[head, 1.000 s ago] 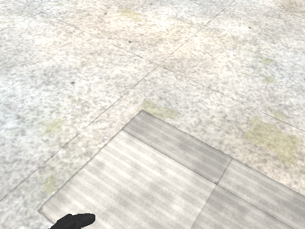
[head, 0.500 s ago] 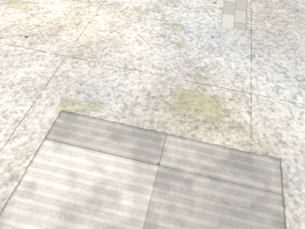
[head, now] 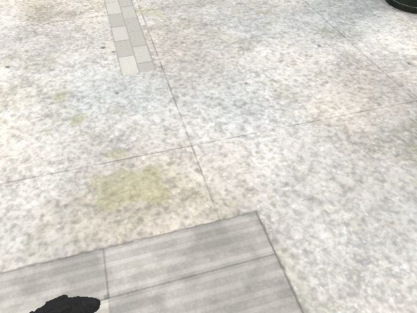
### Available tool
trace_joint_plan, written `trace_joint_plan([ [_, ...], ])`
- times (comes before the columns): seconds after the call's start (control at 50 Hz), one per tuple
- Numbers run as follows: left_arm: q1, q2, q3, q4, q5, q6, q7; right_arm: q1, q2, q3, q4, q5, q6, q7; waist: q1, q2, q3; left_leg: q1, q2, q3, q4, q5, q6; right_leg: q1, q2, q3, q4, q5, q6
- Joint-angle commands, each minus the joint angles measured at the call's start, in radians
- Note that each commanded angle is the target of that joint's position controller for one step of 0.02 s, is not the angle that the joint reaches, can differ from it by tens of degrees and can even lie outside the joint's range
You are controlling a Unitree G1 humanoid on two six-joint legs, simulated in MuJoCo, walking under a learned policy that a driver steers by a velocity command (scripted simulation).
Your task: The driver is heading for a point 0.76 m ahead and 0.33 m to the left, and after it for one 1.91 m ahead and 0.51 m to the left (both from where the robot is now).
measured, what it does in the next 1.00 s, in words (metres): walks ahead, turning left: right foot, then left foot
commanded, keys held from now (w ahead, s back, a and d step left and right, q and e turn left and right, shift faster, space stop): w+shift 0.02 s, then w+q+shift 0.14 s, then q+shift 0.46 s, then w+q+shift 0.38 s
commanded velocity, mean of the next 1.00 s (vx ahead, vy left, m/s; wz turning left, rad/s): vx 0.51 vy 0.00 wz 0.66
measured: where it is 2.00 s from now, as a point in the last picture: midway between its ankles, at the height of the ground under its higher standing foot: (77, 266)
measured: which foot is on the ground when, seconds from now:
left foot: down 0.00-0.04, up 0.06-0.42, down 0.44-0.98, up 1.00-1.00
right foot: up 0.00-0.02, down 0.04-0.42, up 0.44-0.98, down 1.00-1.00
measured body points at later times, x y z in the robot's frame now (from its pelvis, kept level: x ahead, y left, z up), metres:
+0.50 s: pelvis +0.28 -0.04 -0.04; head +0.32 -0.03 +0.41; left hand +0.30 +0.24 -0.16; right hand +0.46 -0.28 -0.15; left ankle +0.38 -0.01 -0.75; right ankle +0.12 -0.18 -0.61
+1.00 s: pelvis +0.51 -0.04 -0.01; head +0.51 -0.02 +0.44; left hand +0.53 +0.30 -0.07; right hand +0.74 -0.26 -0.11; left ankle +0.38 -0.01 -0.74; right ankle +0.64 -0.11 -0.74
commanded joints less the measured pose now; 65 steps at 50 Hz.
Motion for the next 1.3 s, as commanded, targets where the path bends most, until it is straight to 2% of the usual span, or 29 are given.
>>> trace_joint_plan([
  [0.02, 0.203, 0.072, 0.017, 0.026, 0.004, -0.044, 0.016, -0.162, -0.129, -0.025, -0.065, 0.001, 0.020, 0.002, 0.204, -0.004, 0.150, -0.370, 0.101, -0.078, -0.004, -0.212, 0.155, 0.399, 0.107, -0.101, -0.169, 0.082, -0.044],
  [0.04, 0.420, 0.139, 0.048, 0.091, 0.009, -0.059, 0.044, -0.199, -0.081, -0.006, -0.069, -0.002, 0.024, 0.014, 0.324, -0.188, 0.076, -0.554, 0.005, -0.007, 0.387, -0.061, 0.146, 0.661, 0.047, 0.051, -0.230, -0.042, -0.067],
  [0.06, 0.465, 0.183, 0.040, 0.051, 0.013, -0.075, 0.063, -0.278, 0.079, 0.044, -0.131, -0.002, 0.024, 0.022, 0.327, -0.358, 0.049, -0.774, -0.050, -0.125, 0.784, -0.308, 0.140, 0.678, -0.199, 0.361, -0.276, -0.296, -0.047],
  [0.08, 0.421, 0.294, 0.067, 0.005, -0.019, -0.074, 0.105, -0.384, 0.014, 0.025, -0.208, 0.013, 0.015, 0.017, 0.358, -0.379, 0.060, -0.997, -0.172, -0.275, 0.923, -0.171, 0.118, 0.627, -0.326, 0.700, -0.500, -0.425, -0.100],
  [0.1, 0.410, 0.233, 0.058, 0.015, -0.019, -0.072, 0.123, -0.484, -0.021, 0.012, -0.232, 0.014, 0.005, 0.021, 0.347, -0.220, 0.154, -1.074, -0.126, -0.402, 0.985, -0.039, 0.105, 0.572, -0.332, 0.639, -0.509, -0.425, -0.124],
  [0.16, 0.233, 0.081, -0.008, 0.006, -0.028, -0.111, 0.126, -0.298, -0.047, -0.008, -0.136, 0.027, 0.030, 0.033, 0.133, -0.036, 0.177, -0.894, -0.102, -0.410, 0.925, 0.160, 0.040, 0.370, -0.239, 0.318, -0.543, -0.040, -0.086],
  [0.2, 0.216, 0.051, -0.021, 0.024, -0.015, -0.139, 0.130, -0.253, -0.021, -0.002, -0.111, 0.023, 0.063, 0.058, 0.091, -0.084, 0.226, -0.757, -0.109, -0.369, 0.848, 0.168, 0.020, 0.253, -0.202, 0.185, -0.623, 0.192, -0.100],
  [0.24, 0.197, 0.019, -0.033, 0.067, -0.025, -0.166, 0.138, -0.282, -0.011, -0.004, -0.110, 0.023, 0.080, 0.068, 0.069, -0.088, 0.283, -0.718, -0.132, -0.319, 0.722, 0.206, 0.029, 0.253, -0.137, 0.002, -0.574, 0.701, -0.069],
  [0.32, 0.237, 0.075, -0.020, 0.142, -0.042, -0.156, 0.146, -0.350, 0.037, 0.021, -0.148, -0.001, 0.089, 0.082, 0.078, -0.064, 0.187, -0.442, -0.206, -0.121, 0.376, 0.325, 0.113, 0.318, -0.119, -0.160, -0.468, 1.180, 0.033],
  [0.38, 0.245, 0.150, 0.004, 0.142, -0.051, -0.130, 0.175, -0.150, -0.029, -0.001, -0.091, -0.003, 0.101, 0.076, -0.007, -0.150, 0.056, -0.157, -0.286, -0.101, 0.275, 0.329, 0.164, 0.378, -0.149, -0.155, -0.149, 1.483, 0.044],
  [0.4, 0.202, 0.166, 0.012, 0.117, -0.051, -0.118, 0.178, -0.001, -0.074, -0.022, -0.044, -0.009, 0.099, 0.061, -0.079, -0.147, -0.010, 0.015, -0.291, -0.159, 0.234, 0.325, 0.196, 0.313, -0.149, -0.130, 0.070, 1.404, 0.040],
  [0.42, 0.140, 0.149, 0.013, 0.093, -0.060, -0.101, 0.170, 0.086, -0.106, -0.040, -0.010, -0.002, 0.093, 0.047, -0.131, -0.036, -0.023, 0.142, -0.237, -0.262, 0.043, 0.483, 0.245, 0.204, -0.024, -0.136, 0.439, 0.804, 0.056],
  [0.44, 0.132, 0.020, -0.013, 0.066, -0.023, -0.085, 0.151, -0.003, -0.154, -0.053, -0.010, 0.033, 0.099, 0.006, -0.013, 0.139, 0.061, 0.229, -0.119, -0.435, 0.184, 0.998, 0.254, -0.110, 0.136, -0.097, 0.782, -0.126, 0.072],
  [0.46, 0.334, -0.025, -0.028, 0.022, -0.016, -0.075, 0.159, -0.069, -0.236, -0.054, -0.063, 0.014, 0.080, 0.002, 0.127, 0.074, -0.091, 0.299, 0.074, -0.738, 0.199, 1.578, 0.399, -0.181, 0.136, 0.075, 0.951, -0.193, 0.091],
  [0.48, 0.373, 0.043, -0.027, 0.004, -0.026, -0.071, 0.162, -0.094, -0.234, -0.067, -0.080, 0.010, 0.087, -0.007, 0.102, 0.046, -0.232, 0.382, 0.153, -0.894, 0.084, 1.319, 0.502, -0.276, 0.114, 0.187, 0.988, -0.119, 0.101],
  [0.52, 0.282, 0.119, -0.012, 0.010, -0.012, -0.067, 0.162, -0.242, -0.125, -0.036, -0.125, 0.027, 0.111, -0.030, 0.136, -0.082, -0.039, 0.087, 0.050, -0.844, -0.072, 0.686, 0.454, -0.303, 0.034, 0.182, 0.803, -0.057, 0.115],
  [0.56, 0.252, 0.125, -0.011, 0.003, 0.013, -0.038, 0.154, -0.240, -0.103, -0.023, -0.116, 0.030, 0.100, -0.014, 0.158, -0.142, 0.069, -0.124, -0.025, -0.729, -0.102, 0.695, 0.361, -0.210, -0.006, 0.173, 0.599, -0.032, 0.123],
  [0.62, 0.196, 0.064, -0.033, -0.029, 0.000, 0.004, 0.158, -0.199, -0.148, -0.036, -0.087, 0.011, 0.090, 0.008, 0.135, -0.115, 0.027, -0.205, -0.107, -0.657, -0.032, 0.823, 0.252, -0.153, -0.003, 0.146, 0.450, 0.073, 0.111],
  [0.7, 0.052, 0.084, -0.040, -0.084, -0.007, 0.027, 0.154, -0.193, -0.176, -0.050, -0.090, 0.027, 0.111, 0.011, 0.087, 0.026, 0.040, -0.134, -0.140, -0.891, -0.197, -0.251, 0.233, -0.317, -0.010, 0.234, 0.337, 0.177, 0.122],
  [0.8, -0.060, 0.094, -0.035, -0.095, 0.013, -0.029, 0.134, -0.088, -0.173, -0.062, -0.051, 0.028, 0.068, 0.025, 0.023, 0.039, 0.078, 0.018, -0.129, -0.913, -0.170, -0.164, 0.241, -0.369, -0.003, 0.230, 0.139, 0.300, 0.107],
  [0.9, -0.162, 0.095, -0.036, -0.116, -0.029, -0.054, 0.123, -0.138, -0.164, -0.058, -0.070, 0.025, 0.072, 0.034, 0.013, 0.105, 0.147, -0.070, -0.158, -0.969, -0.117, -0.202, 0.258, -0.204, 0.064, 0.217, -0.089, 0.173, 0.100],
  [0.96, -0.005, 0.122, -0.016, -0.076, -0.060, -0.069, 0.128, -0.244, -0.166, -0.055, -0.109, 0.005, 0.075, 0.042, 0.125, 0.107, 0.134, -0.338, -0.182, -0.956, -0.055, -0.204, 0.202, 0.238, 0.089, 0.186, -0.221, 0.185, 0.095],
  [1.0, 0.191, 0.231, 0.021, -0.042, -0.034, -0.093, 0.156, -0.238, -0.094, -0.032, -0.109, 0.013, 0.050, 0.033, 0.226, -0.114, 0.043, -0.565, -0.308, -0.763, 0.305, -0.306, 0.122, 0.611, -0.083, 0.319, -0.310, 0.018, 0.053],
  [1.02, 0.300, 0.320, 0.037, -0.056, 0.005, -0.092, 0.167, -0.264, -0.028, -0.005, -0.157, 0.050, 0.035, 0.025, 0.267, -0.299, -0.091, -0.698, -0.391, -0.549, 0.599, -0.335, 0.088, 0.749, -0.353, 0.705, -0.437, -0.377, -0.012],
  [1.04, 0.227, 0.316, 0.045, -0.047, 0.008, -0.086, 0.161, -0.256, -0.068, 0.001, -0.168, 0.040, 0.041, 0.016, 0.204, -0.265, -0.039, -0.805, -0.296, -0.492, 0.755, -0.161, 0.092, 0.640, -0.401, 0.922, -0.511, -0.533, -0.053],
  [1.06, 0.196, 0.226, 0.027, -0.053, -0.004, -0.082, 0.153, -0.307, -0.125, -0.011, -0.156, 0.015, 0.053, 0.018, 0.196, -0.151, 0.046, -0.811, -0.225, -0.465, 0.821, -0.054, 0.090, 0.546, -0.358, 0.794, -0.476, -0.456, -0.033],
  [1.08, 0.201, 0.177, 0.012, -0.044, -0.011, -0.080, 0.148, -0.320, -0.120, -0.012, -0.150, -0.003, 0.061, 0.039, 0.189, -0.091, 0.091, -0.784, -0.199, -0.444, 0.813, 0.012, 0.087, 0.471, -0.294, 0.604, -0.471, -0.305, -0.004],
  [1.14, 0.270, 0.134, -0.002, 0.004, -0.018, -0.092, 0.139, -0.327, -0.084, -0.004, -0.138, -0.007, 0.088, 0.086, 0.183, -0.162, 0.142, -0.778, -0.129, -0.372, 0.881, 0.122, 0.080, 0.406, -0.171, 0.297, -0.501, 0.030, 0.038],
  [1.3, 0.432, 0.085, -0.010, 0.129, -0.018, -0.130, 0.117, -0.548, -0.062, 0.026, -0.205, 0.001, 0.104, 0.113, 0.194, -0.119, 0.267, -0.848, -0.123, -0.266, 0.781, 0.291, 0.097, 0.415, -0.148, -0.011, -0.576, 0.526, 0.067],
])
Velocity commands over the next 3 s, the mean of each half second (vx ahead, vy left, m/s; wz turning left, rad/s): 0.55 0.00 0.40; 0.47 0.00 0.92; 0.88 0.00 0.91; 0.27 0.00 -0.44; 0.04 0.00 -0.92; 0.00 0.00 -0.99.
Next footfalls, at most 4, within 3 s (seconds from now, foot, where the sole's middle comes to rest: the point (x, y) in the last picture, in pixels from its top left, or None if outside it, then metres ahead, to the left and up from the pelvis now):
0.04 right None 0.04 -0.13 -0.78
0.44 left None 0.42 0.00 -0.78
1.00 right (219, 288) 0.67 -0.08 -0.78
1.50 left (93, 284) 0.75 0.34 -0.78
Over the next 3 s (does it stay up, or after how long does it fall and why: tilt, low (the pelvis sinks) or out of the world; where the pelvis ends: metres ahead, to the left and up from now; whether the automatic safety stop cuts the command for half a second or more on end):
stays up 0.85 0.49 -0.02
